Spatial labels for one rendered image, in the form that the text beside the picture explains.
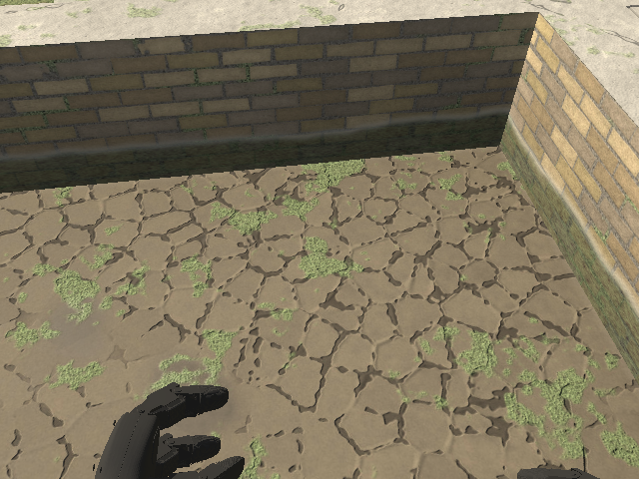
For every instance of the left robot hand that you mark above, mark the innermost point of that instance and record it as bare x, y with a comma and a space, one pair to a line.
135, 449

